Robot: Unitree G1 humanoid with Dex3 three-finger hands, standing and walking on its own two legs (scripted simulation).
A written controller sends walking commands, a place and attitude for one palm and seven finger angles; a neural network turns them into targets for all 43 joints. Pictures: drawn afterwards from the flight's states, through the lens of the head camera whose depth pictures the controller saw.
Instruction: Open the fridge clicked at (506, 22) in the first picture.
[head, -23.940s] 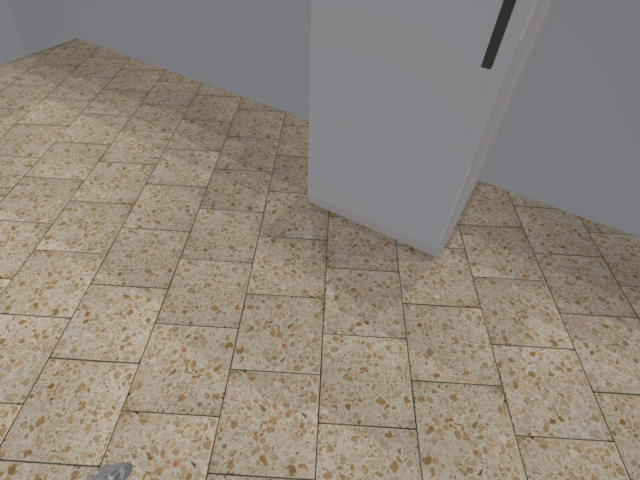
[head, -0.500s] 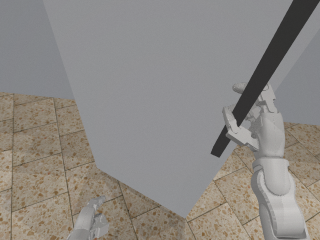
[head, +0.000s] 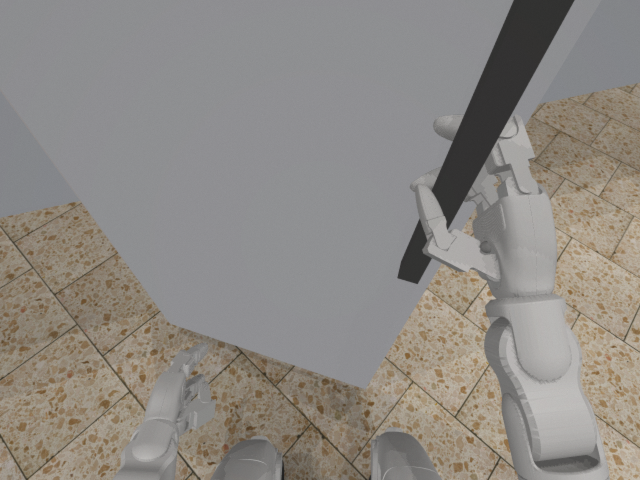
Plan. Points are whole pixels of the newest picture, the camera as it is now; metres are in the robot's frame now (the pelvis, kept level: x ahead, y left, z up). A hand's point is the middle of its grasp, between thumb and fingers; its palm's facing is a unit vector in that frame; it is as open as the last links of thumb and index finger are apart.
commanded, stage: walk backward, drawing the door open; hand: right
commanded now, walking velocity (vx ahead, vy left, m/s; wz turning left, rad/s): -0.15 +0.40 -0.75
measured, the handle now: (480, 111) +0.36 -0.07 +0.28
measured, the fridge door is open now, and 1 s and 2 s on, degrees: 37 70 75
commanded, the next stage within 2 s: stop walking and hold the door back in 1.08 s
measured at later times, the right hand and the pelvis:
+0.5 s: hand (330, 372) +0.18 +0.02 +0.21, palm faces +0.28 +0.95 -0.12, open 7.3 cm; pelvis -0.05 +0.20 +0.00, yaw -25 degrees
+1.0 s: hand out of the picture +0.07 +0.14 +0.21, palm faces +0.70 +0.71 -0.13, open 7.0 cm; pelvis -0.04 +0.42 +0.00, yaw -46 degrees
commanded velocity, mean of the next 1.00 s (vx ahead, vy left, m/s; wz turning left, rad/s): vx -0.18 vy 0.38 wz -0.74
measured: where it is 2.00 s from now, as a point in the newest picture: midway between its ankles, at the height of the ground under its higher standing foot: outside the picture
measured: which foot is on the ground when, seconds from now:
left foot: down 0.00-0.12, up 0.14-0.30, down 0.32-0.50, up 0.52-0.66, down 0.68-0.90, up 0.92-1.00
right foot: up 0.00-0.10, down 0.12-0.32, up 0.34-0.50, down 0.52-0.68, up 0.70-0.90, down 0.92-1.00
